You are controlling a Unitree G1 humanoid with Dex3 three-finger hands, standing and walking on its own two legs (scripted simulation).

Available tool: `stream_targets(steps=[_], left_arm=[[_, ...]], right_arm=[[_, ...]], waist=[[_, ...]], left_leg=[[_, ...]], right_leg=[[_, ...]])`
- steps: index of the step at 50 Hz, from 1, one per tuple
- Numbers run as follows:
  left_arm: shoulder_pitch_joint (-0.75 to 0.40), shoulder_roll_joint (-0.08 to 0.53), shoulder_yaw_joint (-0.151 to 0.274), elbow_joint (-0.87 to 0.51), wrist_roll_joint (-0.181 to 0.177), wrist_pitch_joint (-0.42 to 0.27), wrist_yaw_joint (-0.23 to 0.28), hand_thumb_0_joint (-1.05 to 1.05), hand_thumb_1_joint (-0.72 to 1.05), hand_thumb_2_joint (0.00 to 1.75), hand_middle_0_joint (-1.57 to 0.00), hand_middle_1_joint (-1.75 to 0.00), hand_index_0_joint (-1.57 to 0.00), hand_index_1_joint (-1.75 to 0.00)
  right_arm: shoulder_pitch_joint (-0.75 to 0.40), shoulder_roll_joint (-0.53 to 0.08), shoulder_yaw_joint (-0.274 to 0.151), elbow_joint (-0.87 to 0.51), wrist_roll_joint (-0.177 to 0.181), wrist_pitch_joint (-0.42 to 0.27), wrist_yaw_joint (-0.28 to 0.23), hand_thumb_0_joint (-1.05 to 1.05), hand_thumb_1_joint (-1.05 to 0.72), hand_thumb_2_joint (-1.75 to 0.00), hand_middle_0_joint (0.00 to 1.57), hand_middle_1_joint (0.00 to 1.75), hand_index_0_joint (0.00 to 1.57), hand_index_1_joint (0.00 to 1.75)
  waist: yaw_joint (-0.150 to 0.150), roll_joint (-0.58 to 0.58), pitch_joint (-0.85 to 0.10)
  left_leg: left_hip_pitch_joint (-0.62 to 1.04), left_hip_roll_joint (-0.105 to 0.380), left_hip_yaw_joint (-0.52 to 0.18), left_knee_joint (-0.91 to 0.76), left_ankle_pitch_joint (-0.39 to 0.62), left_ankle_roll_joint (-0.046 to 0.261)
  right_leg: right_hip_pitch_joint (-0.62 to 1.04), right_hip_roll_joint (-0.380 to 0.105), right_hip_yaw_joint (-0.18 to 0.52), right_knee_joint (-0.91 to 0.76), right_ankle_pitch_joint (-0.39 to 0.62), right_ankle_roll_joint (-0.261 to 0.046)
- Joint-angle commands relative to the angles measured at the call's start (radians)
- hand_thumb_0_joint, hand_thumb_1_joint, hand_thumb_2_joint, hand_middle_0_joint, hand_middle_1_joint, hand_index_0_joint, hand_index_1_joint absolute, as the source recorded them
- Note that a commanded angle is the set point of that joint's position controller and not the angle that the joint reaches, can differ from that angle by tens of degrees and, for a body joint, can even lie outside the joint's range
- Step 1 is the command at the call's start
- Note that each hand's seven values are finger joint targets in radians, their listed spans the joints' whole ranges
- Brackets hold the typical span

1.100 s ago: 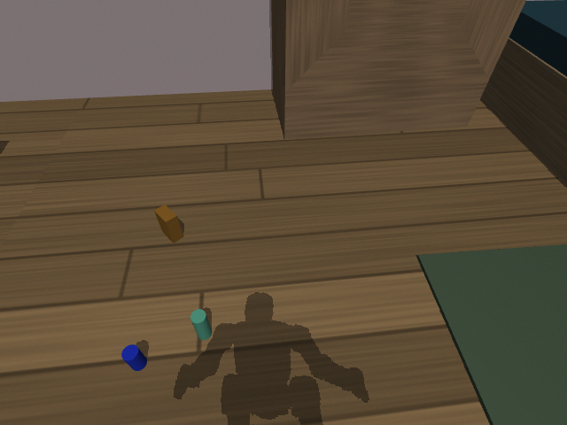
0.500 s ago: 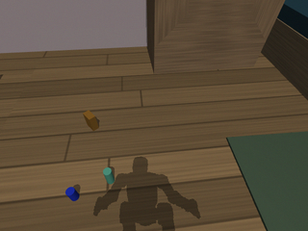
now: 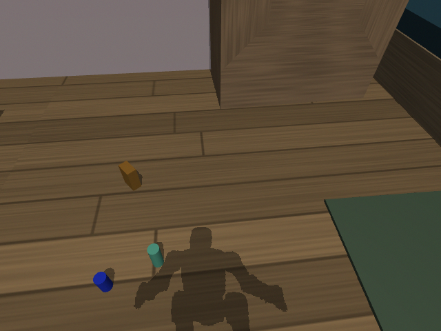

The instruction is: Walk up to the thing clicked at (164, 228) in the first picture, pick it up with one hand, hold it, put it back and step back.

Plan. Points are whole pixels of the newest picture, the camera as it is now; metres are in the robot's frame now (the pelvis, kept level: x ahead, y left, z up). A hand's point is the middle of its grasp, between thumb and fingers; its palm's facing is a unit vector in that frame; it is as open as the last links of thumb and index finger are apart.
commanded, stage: stand
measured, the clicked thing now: (130, 175) +1.05 +0.57 -0.71
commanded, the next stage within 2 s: walk up in 0.02 s
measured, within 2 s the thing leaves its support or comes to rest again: neither
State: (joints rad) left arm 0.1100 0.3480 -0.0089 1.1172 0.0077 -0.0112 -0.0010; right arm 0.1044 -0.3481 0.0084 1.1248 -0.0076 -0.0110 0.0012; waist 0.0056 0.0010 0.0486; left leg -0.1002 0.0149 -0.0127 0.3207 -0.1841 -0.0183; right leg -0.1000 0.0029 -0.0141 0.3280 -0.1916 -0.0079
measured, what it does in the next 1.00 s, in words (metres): steps on the spot, turning right: right foot, then left foot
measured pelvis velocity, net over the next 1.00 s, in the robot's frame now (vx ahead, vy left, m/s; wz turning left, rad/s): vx -0.02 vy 0.04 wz -0.49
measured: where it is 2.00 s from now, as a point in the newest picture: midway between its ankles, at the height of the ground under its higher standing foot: outside the picture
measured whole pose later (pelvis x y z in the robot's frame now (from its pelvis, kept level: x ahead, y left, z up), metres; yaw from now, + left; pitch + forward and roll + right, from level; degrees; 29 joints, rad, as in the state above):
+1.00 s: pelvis -0.02 +0.04 -0.03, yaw -28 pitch -4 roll +0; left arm 0.25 0.38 0.03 0.79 0.02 0.01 0.00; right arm 0.23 -0.39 -0.05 0.86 -0.02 0.00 0.01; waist 0.00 0.00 0.12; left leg -0.31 0.02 0.00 0.67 -0.31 0.00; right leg -0.29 0.06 0.10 0.70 -0.35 -0.01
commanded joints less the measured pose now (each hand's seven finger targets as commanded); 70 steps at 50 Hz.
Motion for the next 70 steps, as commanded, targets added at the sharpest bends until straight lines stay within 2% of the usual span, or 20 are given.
stream_targets(steps=[1,7,11,13,17,20,30,32,33,35,38,45,49,51,53,57,63,65,67,70], left_arm=[[0.007,0.275,0.074,-0.103,0.002,-0.011,0.007,0.0,0.9,0.9,-0.2,-0.3,-0.2,-0.3],[0.055,0.319,0.114,-0.204,0.031,-0.012,0.02,0.0,0.9,0.9,-0.2,-0.3,-0.2,-0.3],[-0.027,0.248,0.096,-0.275,0.015,0.0,0.019,0.0,0.9,0.9,-0.2,-0.3,-0.2,-0.3],[-0.028,0.177,0.08,-0.316,0.002,0.012,0.022,0.0,0.9,0.9,-0.2,-0.3,-0.2,-0.3],[0.129,0.269,0.108,-0.278,0.011,0.035,0.013,0.0,0.9,0.9,-0.2,-0.3,-0.2,-0.3],[0.122,0.256,0.12,-0.283,0.007,0.035,-0.012,0.0,0.9,0.9,-0.2,-0.3,-0.2,-0.3],[0.159,0.209,0.112,-0.317,0.022,0.003,-0.016,0.0,0.9,0.9,-0.2,-0.3,-0.2,-0.3],[0.269,0.272,0.136,-0.285,0.025,-0.015,0.0,0.0,0.9,0.9,-0.2,-0.3,-0.2,-0.3],[0.263,0.352,0.158,-0.302,0.031,-0.027,0.007,0.0,0.9,0.9,-0.2,-0.3,-0.2,-0.3],[0.198,0.371,0.154,-0.347,0.021,-0.017,0.009,0.0,0.9,0.9,-0.2,-0.3,-0.2,-0.3],[0.13,0.284,0.132,-0.365,0.008,-0.023,0.021,0.0,0.9,0.9,-0.2,-0.3,-0.2,-0.3],[0.143,0.285,0.125,-0.396,0.017,-0.015,0.018,0.0,0.9,0.9,-0.2,-0.3,-0.2,-0.3],[0.072,0.256,0.112,-0.42,-0.003,0.011,0.01,0.0,0.9,0.9,-0.2,-0.3,-0.2,-0.3],[0.106,0.171,0.085,-0.415,-0.016,0.015,0.013,0.0,0.9,0.9,-0.2,-0.3,-0.2,-0.3],[0.141,0.28,0.115,-0.361,0.001,0.019,0.024,0.0,0.9,0.9,-0.2,-0.3,-0.2,-0.3],[0.161,0.253,0.121,-0.313,-0.003,0.008,-0.003,0.0,0.9,0.9,-0.2,-0.3,-0.2,-0.3],[0.24,0.21,0.105,-0.252,0.008,-0.025,0.005,0.0,0.9,0.9,-0.2,-0.3,-0.2,-0.3],[0.221,0.268,0.123,-0.242,0.026,-0.045,0.022,0.0,0.9,0.9,-0.2,-0.3,-0.2,-0.3],[0.123,0.37,0.125,-0.278,0.027,-0.054,0.028,0.0,0.9,0.9,-0.2,-0.3,-0.2,-0.3],[0.04,0.298,0.104,-0.279,0.014,-0.053,0.022,0.0,0.9,0.9,-0.2,-0.3,-0.2,-0.3]], right_arm=[[-0.089,-0.301,-0.104,-0.127,-0.002,-0.011,-0.008,0.0,-0.9,-0.9,0.2,0.3,0.2,0.3],[-0.033,-0.203,-0.107,-0.214,0.008,0.017,0.001,0.0,-0.9,-0.9,0.2,0.3,0.2,0.3],[0.079,-0.218,-0.135,-0.222,-0.003,0.004,0.003,0.0,-0.9,-0.9,0.2,0.3,0.2,0.3],[0.104,-0.312,-0.164,-0.244,-0.025,-0.001,-0.009,0.0,-0.9,-0.9,0.2,0.3,0.2,0.3],[-0.049,-0.312,-0.172,-0.342,-0.025,-0.004,-0.003,0.0,-0.9,-0.9,0.2,0.3,0.2,0.3],[0.011,-0.273,-0.154,-0.343,-0.027,-0.018,-0.009,0.0,-0.9,-0.9,0.2,0.3,0.2,0.3],[0.111,-0.308,-0.152,-0.392,-0.017,0.004,0.009,0.0,-0.9,-0.9,0.2,0.3,0.2,0.3],[0.098,-0.249,-0.131,-0.41,-0.001,0.015,0.009,0.0,-0.9,-0.9,0.2,0.3,0.2,0.3],[0.103,-0.161,-0.101,-0.436,0.002,0.015,0.011,0.0,-0.9,-0.9,0.2,0.3,0.2,0.3],[0.087,-0.26,-0.122,-0.415,-0.007,0.026,-0.006,0.0,-0.9,-0.9,0.2,0.3,0.2,0.3],[0.143,-0.251,-0.115,-0.353,0.001,0.016,-0.001,0.0,-0.9,-0.9,0.2,0.3,0.2,0.3],[0.138,-0.221,-0.11,-0.343,-0.011,-0.002,-0.004,0.0,-0.9,-0.9,0.2,0.3,0.2,0.3],[0.228,-0.223,-0.127,-0.301,-0.017,-0.019,-0.016,0.0,-0.9,-0.9,0.2,0.3,0.2,0.3],[0.183,-0.325,-0.144,-0.328,-0.03,-0.032,-0.019,0.0,-0.9,-0.9,0.2,0.3,0.2,0.3],[0.082,-0.36,-0.153,-0.353,-0.02,-0.037,-0.013,0.0,-0.9,-0.9,0.2,0.3,0.2,0.3],[0.072,-0.302,-0.13,-0.352,-0.027,-0.039,-0.011,0.0,-0.9,-0.9,0.2,0.3,0.2,0.3],[0.049,-0.29,-0.115,-0.362,-0.02,0.001,0.006,0.0,-0.9,-0.9,0.2,0.3,0.2,0.3],[0.076,-0.204,-0.086,-0.362,-0.003,0.012,0.008,0.0,-0.9,-0.9,0.2,0.3,0.2,0.3],[0.037,-0.211,-0.085,-0.361,0.001,0.021,-0.002,0.0,-0.9,-0.9,0.2,0.3,0.2,0.3],[0.075,-0.226,-0.091,-0.305,0.009,0.005,0.003,0.0,-0.9,-0.9,0.2,0.3,0.2,0.3]], waist=[[-0.013,0.009,-0.034],[0.007,-0.209,-0.056],[-0.08,-0.107,-0.145],[-0.091,0.228,-0.123],[-0.009,0.194,-0.022],[-0.02,0.152,0.017],[-0.03,0.165,-0.061],[0.034,-0.03,-0.105],[0.031,-0.303,-0.084],[0.041,-0.19,-0.012],[-0.006,-0.149,-0.006],[0.008,-0.185,-0.027],[-0.059,-0.111,-0.041],[-0.042,0.179,-0.04],[-0.02,0.167,0.01],[-0.004,0.19,0.045],[0.015,0.206,-0.08],[0.014,0.02,-0.098],[0.008,-0.111,-0.04],[-0.043,-0.112,-0.005]], left_leg=[[0.051,0.064,0.023,0.122,0.052,0.049],[-0.225,-0.025,-0.06,0.427,-0.415,0.049],[-0.017,0.029,-0.079,0.09,-0.109,0.071],[0.195,0.294,-0.357,-0.023,0.183,0.144],[-0.116,0.372,-0.319,-0.072,0.013,0.257],[-0.034,0.249,-0.14,-0.002,0.127,0.192],[-0.047,0.245,-0.009,0.214,0.278,0.182],[-0.174,0.162,0.061,0.469,0.091,0.106],[-0.415,0.023,0.1,0.663,-0.341,0.034],[-0.423,0.03,0.003,0.757,-0.482,0.017],[-0.424,0.055,-0.025,0.708,-0.339,0.015],[-0.236,0.009,0.025,0.44,-0.232,0.016],[0.013,-0.018,0.025,0.189,-0.046,0.044],[0.017,0.303,-0.424,-0.037,-0.148,0.163],[-0.207,0.454,-0.533,-0.062,-0.249,0.325],[-0.2,0.249,-0.187,0.021,-0.072,0.204],[-0.144,0.19,-0.056,0.224,-0.009,0.173],[-0.259,0.129,-0.007,0.414,-0.002,0.095],[-0.318,0.048,-0.021,0.533,-0.386,0.031],[-0.201,0.059,-0.017,0.396,-0.286,0.05]], right_leg=[[-0.14,-0.142,0.216,0.004,0.311,-0.045],[-0.068,-0.303,0.493,0.015,0.379,-0.248],[-0.166,-0.115,0.287,0.23,0.363,-0.111],[-0.482,0.118,0.138,0.496,-0.241,-0.014],[-0.339,0.01,0.139,0.771,-0.302,0.003],[-0.413,0.004,0.125,0.691,-0.225,0.001],[-0.129,0.038,-0.048,0.241,-0.156,-0.026],[0.072,-0.032,0.11,0.052,0.012,-0.07],[0.148,-0.261,0.491,-0.002,0.12,-0.148],[-0.026,-0.368,0.62,-0.001,0.041,-0.322],[0.014,-0.205,0.353,0.063,0.159,-0.216],[-0.14,-0.151,0.295,0.13,0.281,-0.201],[-0.331,-0.109,0.292,0.274,0.129,-0.129],[-0.449,0.1,0.175,0.519,-0.242,-0.026],[-0.338,0.033,0.167,0.753,-0.401,-0.008],[-0.316,0.027,0.11,0.635,-0.325,-0.019],[-0.093,0.049,-0.023,0.152,-0.132,-0.009],[0.018,-0.039,0.184,0.068,-0.029,-0.038],[-0.134,-0.32,0.548,0.031,-0.003,-0.23],[-0.193,-0.213,0.33,0.115,0.144,-0.171]])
